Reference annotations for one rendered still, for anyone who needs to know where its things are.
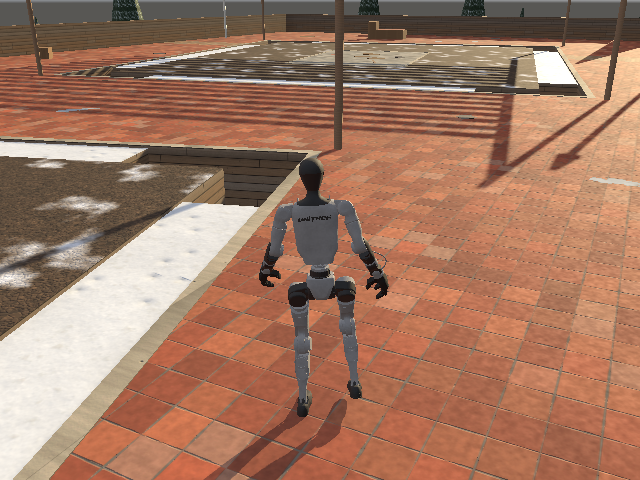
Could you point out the robot right upper arm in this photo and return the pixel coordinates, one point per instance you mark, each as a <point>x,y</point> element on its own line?
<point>346,208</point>

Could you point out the robot right hand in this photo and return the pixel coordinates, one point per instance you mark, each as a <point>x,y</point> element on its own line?
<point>381,283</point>

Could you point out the right robot thigh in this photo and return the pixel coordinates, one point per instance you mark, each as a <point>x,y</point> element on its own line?
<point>345,291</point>

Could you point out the right robot forearm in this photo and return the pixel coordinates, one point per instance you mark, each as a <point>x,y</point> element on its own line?
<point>371,262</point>

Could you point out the humanoid robot head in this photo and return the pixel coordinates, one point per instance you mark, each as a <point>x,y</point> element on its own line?
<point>311,172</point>

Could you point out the robot left upper arm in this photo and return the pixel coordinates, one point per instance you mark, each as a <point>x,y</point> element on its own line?
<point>283,214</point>

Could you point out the left robot forearm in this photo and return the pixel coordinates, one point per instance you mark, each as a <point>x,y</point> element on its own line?
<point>268,262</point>

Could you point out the robot left hand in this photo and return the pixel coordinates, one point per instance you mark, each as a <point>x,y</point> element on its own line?
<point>263,278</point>

